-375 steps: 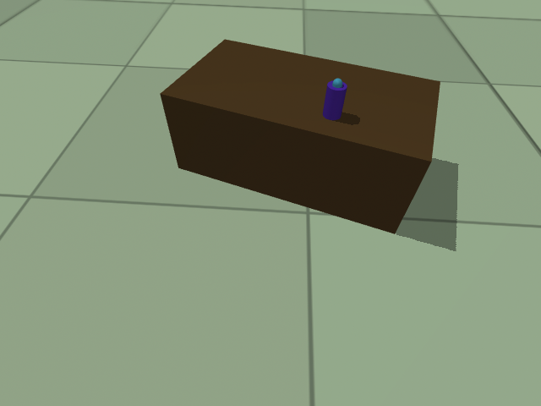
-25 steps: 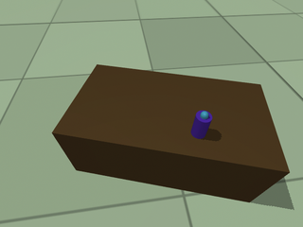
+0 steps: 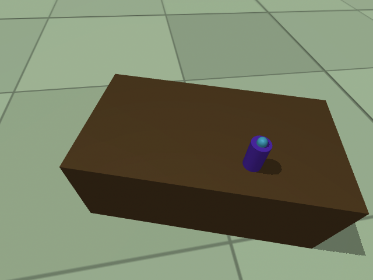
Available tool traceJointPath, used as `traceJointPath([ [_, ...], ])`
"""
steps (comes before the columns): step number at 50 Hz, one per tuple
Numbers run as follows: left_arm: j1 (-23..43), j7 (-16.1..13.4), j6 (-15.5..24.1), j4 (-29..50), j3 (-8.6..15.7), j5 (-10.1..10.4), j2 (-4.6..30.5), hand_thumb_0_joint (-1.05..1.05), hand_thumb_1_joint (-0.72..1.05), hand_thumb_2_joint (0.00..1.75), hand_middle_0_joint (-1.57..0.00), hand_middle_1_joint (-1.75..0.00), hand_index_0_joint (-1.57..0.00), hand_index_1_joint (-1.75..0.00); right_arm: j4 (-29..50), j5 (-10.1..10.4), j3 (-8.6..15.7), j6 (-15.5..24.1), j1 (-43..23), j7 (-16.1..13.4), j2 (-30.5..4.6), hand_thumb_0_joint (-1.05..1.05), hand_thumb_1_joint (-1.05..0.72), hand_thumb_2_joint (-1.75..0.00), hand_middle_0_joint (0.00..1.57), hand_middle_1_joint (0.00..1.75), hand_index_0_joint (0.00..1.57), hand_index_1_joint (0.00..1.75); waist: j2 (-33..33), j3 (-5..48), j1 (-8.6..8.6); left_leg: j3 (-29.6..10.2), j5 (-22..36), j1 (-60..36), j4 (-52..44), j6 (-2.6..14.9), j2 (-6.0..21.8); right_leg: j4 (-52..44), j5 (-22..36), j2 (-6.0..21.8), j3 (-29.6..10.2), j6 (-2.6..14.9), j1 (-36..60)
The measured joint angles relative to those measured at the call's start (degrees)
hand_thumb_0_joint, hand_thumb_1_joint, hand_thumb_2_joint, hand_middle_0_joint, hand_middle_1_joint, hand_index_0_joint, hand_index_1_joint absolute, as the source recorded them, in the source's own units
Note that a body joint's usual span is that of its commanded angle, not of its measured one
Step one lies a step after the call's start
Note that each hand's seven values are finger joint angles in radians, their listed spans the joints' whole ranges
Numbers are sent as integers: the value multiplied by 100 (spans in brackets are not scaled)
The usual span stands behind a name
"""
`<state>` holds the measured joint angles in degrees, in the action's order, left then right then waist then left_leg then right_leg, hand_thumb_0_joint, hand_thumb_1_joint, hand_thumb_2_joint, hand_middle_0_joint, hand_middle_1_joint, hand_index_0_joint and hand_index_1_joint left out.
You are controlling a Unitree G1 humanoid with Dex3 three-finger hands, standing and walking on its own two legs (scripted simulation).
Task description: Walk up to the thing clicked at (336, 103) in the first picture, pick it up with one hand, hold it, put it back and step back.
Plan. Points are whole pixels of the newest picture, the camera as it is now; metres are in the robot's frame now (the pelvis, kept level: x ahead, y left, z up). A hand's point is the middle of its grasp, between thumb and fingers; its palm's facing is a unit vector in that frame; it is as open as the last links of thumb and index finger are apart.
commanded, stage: walk up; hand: right
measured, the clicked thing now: (257, 152) +0.61 -0.27 -0.23
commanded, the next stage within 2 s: stand in 1.92 s
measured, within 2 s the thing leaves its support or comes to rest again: neither
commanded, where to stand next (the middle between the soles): +0.19 +0.00 m, yaw -7 degrees
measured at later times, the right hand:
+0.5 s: hand out of the picture +0.17 -0.25 -0.16, palm faces +0.06 +0.95 -0.32, open 7.4 cm
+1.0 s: hand (294, 255) +0.23 -0.27 -0.15, palm faces +0.12 +0.92 -0.38, open 7.4 cm
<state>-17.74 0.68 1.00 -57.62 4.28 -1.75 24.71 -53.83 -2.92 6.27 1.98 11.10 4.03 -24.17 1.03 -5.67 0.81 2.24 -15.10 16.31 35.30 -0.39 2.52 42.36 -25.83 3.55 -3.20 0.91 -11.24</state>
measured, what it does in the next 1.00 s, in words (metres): walks ahead: right foot, then left foot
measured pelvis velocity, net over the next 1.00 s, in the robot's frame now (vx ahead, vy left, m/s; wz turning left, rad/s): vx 0.16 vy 0.01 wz -0.14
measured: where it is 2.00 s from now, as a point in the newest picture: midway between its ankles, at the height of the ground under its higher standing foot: outside the picture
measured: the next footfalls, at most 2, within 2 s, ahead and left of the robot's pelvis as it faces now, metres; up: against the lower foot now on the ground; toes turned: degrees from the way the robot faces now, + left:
right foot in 0.32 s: +0.19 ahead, -0.12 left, +0.00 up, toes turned -6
left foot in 0.58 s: +0.21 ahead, +0.15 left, +0.00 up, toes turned -5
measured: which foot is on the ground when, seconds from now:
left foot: down 0.00-0.34, up 0.36-0.56, down 0.58-1.00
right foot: up 0.00-0.30, down 0.32-1.00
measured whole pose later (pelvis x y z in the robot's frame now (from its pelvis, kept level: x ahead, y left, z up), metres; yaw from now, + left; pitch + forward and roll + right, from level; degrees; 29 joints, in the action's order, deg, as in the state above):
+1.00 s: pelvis +0.16 +0.01 +0.00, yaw -8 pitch -2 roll +1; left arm -6.8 0.3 -0.3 -57.0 0.9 0.1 21.4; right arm -55.5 0.3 1.5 0.9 6.8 -0.2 -22.6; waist 0.0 -6.3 -0.2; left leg 2.0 -19.5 13.6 35.5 -1.9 3.0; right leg 37.2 -19.7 0.4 -1.9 -0.2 -15.3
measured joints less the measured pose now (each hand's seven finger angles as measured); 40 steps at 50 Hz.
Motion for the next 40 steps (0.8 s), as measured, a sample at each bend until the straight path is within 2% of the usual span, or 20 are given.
traceJointPath([
  [1,-5,-16,-49,-29,-18,15,22,1,91,90,-21,-30,-21,-30,45,25,1,14,71,-20,29,0,-91,-90,21,30,20,30,29,17,-60,38,-112,-52,18,33,-31,637,-132,-135,-129,70,-266],
  [3,2,-5,-63,-10,-51,73,68,1,91,90,-20,-30,-21,-30,90,86,-45,-8,243,-51,97,0,-91,-90,21,30,20,30,85,57,-132,107,-207,-261,-168,106,-79,1477,-47,-305,-140,143,-725],
  [5,18,37,6,62,-68,113,87,1,91,90,-20,-30,-21,-30,112,121,-107,-12,412,-86,153,0,-91,-90,21,30,20,30,120,65,-161,185,-188,-537,-466,142,-121,1644,222,-321,-15,123,-1036],
  [8,92,118,52,204,-83,120,60,1,91,90,-20,-30,-21,-30,170,136,-167,34,645,-110,200,0,-90,-90,21,30,20,30,93,32,-214,270,-169,-898,-829,168,-170,1097,398,-268,124,9,-1268],
  [11,231,183,65,392,-103,99,-16,1,91,90,-20,-30,-21,-30,266,149,-206,52,807,-122,190,0,-90,-90,21,30,20,30,-8,-74,-273,335,-293,-1148,-918,160,-180,200,609,-174,282,5,-1295],
  [16,452,126,154,660,-118,62,-113,1,91,90,-20,-30,-21,-30,403,227,-296,-90,894,-201,176,0,-90,-90,21,30,21,30,-205,-158,-356,365,-1050,-1128,-59,47,-52,-901,1686,-305,399,99,-924],
  [17,527,87,173,702,-110,54,-165,1,91,90,-20,-30,-21,-30,389,250,-313,-133,835,-230,179,1,-90,-90,21,30,20,30,-313,-205,-355,299,-1173,-973,403,87,56,-760,1639,-393,447,92,-934],
  [18,598,60,183,758,-124,67,-209,1,91,90,-20,-30,-21,-30,376,263,-332,-190,757,-260,202,1,-90,-90,21,30,20,30,-365,-243,-336,136,-1315,-747,966,114,44,-616,1499,-435,464,96,-954],
  [20,688,26,183,870,-190,107,-294,1,91,90,-20,-30,-21,-30,368,261,-372,-264,607,-308,242,1,-90,-90,21,30,20,30,-367,-261,-251,-89,-1745,-301,1930,127,-110,-517,1332,-441,391,138,-949],
  [22,735,-5,166,943,-262,120,-380,1,91,90,-21,-30,-21,-30,381,274,-400,-261,489,-327,249,1,-91,-90,21,30,20,30,-384,-240,-206,-162,-1757,46,2301,136,-125,-618,1316,-436,338,130,-880],
  [24,758,-25,152,970,-311,95,-426,1,91,90,-21,-30,-21,-30,385,266,-420,-215,402,-327,251,1,-91,-90,21,30,20,30,-377,-191,-178,-168,-1613,225,2024,123,-45,-704,1317,-432,296,89,-840],
  [27,797,-34,88,974,-336,67,-414,1,91,90,-21,-30,-21,-30,341,250,-430,-152,299,-334,258,0,-91,-90,21,30,20,30,-281,-136,-129,-182,-1317,242,1098,72,30,-603,1214,-418,224,21,-885],
  [29,826,-34,3,955,-333,111,-374,1,91,90,-21,-30,-21,-30,286,237,-413,-105,245,-361,246,0,-91,-90,21,30,20,30,-182,-121,-113,-166,-547,99,385,30,6,-353,1052,-394,164,-53,-972],
  [30,850,-40,-54,914,-321,148,-345,1,91,90,-21,-30,-21,-30,234,208,-399,-87,207,-388,268,0,-91,-90,21,30,20,30,-69,-123,-100,-105,-323,62,332,-23,-48,-217,966,-343,92,-97,-1011],
  [31,867,-49,-120,855,-304,181,-330,1,91,90,-21,-30,-21,-30,189,190,-399,-83,180,-404,287,0,-91,-90,21,30,20,30,18,-97,-85,-44,-361,53,360,-45,-74,-139,909,-340,2,-65,-1042],
  [34,900,-60,-254,672,-259,196,-263,1,91,90,-21,-30,-21,-30,121,188,-421,-66,105,-404,300,0,-90,-90,21,30,20,30,59,-57,-124,-50,-540,45,441,-30,28,451,-39,-526,-78,34,-1086],
  [36,920,-58,-274,586,-210,215,-198,1,91,90,-21,-30,-21,-30,126,178,-433,-26,63,-426,309,0,-90,-90,21,30,21,30,94,-70,-118,-44,-558,23,408,-48,91,635,-265,-565,-60,79,-1029],
  [38,934,-48,-249,524,-187,219,-157,1,91,90,-21,-30,-21,-30,154,190,-440,-5,11,-439,272,0,-90,-90,21,30,21,30,98,-103,-89,-17,-579,23,412,-79,144,322,-161,-496,56,103,-851],
  [39,934,-43,-225,494,-181,209,-145,1,91,90,-21,-30,-21,-30,174,200,-441,-16,-23,-442,238,0,-90,-90,21,30,21,30,84,-120,-73,2,-615,38,461,-98,169,14,46,-457,122,112,-716],
  [40,936,-42,-197,453,-176,191,-139,1,91,90,-21,-30,-21,-30,193,217,-440,-37,-64,-444,200,0,-90,-90,21,30,21,30,65,-139,-60,19,-667,63,541,-122,193,-314,522,-430,165,88,-583],
])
